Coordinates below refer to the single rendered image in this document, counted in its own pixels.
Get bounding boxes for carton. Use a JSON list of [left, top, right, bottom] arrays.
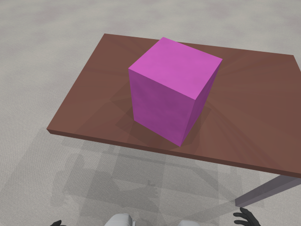
[[128, 37, 223, 147]]

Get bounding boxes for table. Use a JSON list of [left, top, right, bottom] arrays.
[[46, 33, 301, 208]]

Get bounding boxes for left robot thigh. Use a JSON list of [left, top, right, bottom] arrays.
[[104, 214, 136, 226]]

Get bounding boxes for robot right hand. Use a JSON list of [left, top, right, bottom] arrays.
[[233, 207, 261, 226]]

